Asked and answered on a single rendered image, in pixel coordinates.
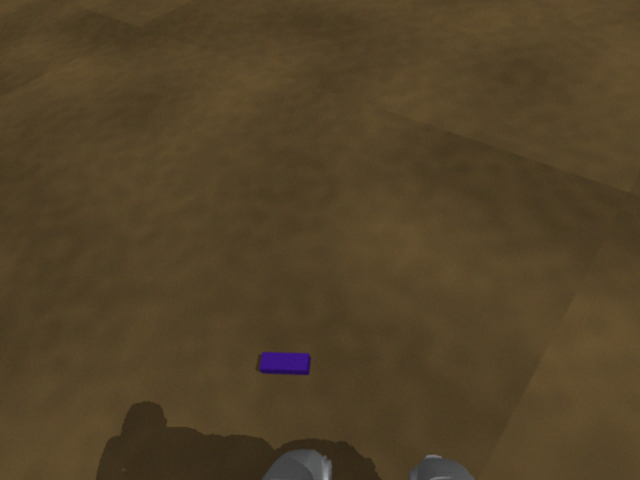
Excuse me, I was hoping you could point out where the small box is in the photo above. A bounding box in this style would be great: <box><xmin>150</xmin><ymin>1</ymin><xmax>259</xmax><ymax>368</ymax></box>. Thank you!
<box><xmin>260</xmin><ymin>352</ymin><xmax>311</xmax><ymax>375</ymax></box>

